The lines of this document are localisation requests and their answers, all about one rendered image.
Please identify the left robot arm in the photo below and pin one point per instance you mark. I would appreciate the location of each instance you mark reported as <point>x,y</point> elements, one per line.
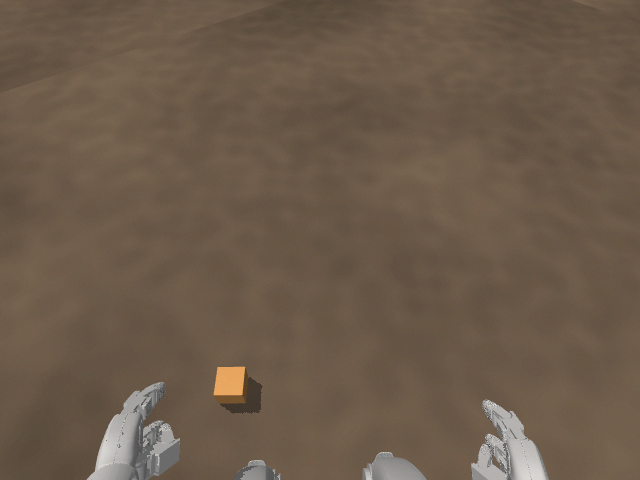
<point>115,472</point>

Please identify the cube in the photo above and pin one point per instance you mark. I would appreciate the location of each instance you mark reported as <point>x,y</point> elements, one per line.
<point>231,385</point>

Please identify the right robot hand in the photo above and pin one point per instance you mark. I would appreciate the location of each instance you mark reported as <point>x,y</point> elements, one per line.
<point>519,458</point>

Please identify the left robot hand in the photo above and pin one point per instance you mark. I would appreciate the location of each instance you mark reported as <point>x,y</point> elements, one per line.
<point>126,442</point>

